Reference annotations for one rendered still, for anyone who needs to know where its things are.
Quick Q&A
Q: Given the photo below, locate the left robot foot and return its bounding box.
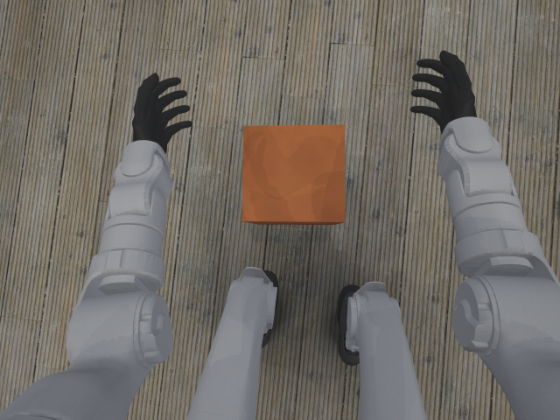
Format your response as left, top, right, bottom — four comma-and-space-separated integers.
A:
262, 270, 278, 347

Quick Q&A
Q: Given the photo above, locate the robot left upper arm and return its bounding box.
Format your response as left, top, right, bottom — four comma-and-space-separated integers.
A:
0, 290, 173, 420

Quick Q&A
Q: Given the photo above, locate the carton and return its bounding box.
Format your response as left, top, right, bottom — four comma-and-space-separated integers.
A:
242, 124, 346, 225

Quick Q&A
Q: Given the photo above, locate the right robot foot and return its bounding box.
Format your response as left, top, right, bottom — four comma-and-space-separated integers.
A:
338, 285, 360, 366

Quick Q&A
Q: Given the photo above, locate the left robot forearm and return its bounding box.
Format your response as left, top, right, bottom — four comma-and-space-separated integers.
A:
66, 140, 173, 362

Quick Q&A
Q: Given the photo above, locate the robot right upper arm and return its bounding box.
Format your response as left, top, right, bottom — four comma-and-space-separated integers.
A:
451, 275, 560, 420

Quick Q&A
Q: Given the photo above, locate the robot left hand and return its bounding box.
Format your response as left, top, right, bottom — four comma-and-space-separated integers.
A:
132, 73, 193, 154

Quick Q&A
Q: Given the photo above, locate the right robot forearm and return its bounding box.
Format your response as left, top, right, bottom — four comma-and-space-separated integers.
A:
437, 116, 560, 287

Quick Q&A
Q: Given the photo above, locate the robot foot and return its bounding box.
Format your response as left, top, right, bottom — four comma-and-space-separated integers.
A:
338, 285, 360, 366
262, 270, 278, 347

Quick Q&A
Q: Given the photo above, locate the robot right hand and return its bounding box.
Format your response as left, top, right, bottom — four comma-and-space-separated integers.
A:
410, 50, 477, 134

